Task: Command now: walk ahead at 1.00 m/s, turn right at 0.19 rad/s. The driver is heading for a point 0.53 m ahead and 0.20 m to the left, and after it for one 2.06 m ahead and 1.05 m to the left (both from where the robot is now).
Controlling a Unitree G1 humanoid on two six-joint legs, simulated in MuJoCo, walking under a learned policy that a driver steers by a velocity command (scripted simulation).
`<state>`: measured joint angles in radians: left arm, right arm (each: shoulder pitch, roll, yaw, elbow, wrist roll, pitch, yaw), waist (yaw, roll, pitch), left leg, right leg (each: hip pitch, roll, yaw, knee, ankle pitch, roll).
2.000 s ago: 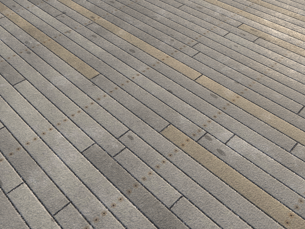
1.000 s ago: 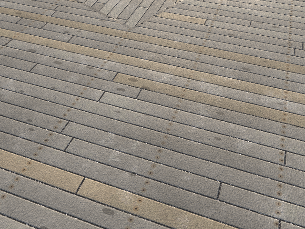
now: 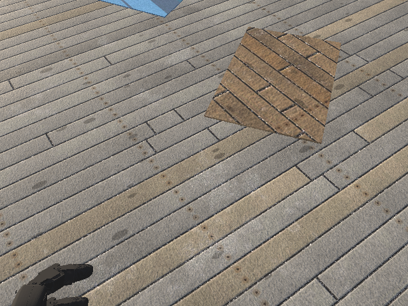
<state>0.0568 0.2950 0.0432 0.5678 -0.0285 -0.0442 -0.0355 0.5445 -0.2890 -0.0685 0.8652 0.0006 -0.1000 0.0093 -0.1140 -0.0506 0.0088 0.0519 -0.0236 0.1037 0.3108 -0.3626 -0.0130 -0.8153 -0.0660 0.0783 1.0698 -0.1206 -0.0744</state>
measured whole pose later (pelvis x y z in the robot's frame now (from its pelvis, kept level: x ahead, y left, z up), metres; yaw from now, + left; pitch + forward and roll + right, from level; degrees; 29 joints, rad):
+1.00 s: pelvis +0.87 +0.20 +0.00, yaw +46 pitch +1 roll -1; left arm -0.08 0.26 0.04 0.55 -0.03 -0.13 -0.01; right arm 0.44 -0.26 -0.07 0.74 0.05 -0.06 -0.02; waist -0.13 -0.02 0.03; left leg 0.02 -0.13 -0.32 0.46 -0.46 0.10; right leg -0.58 0.00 0.16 0.49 0.04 0.07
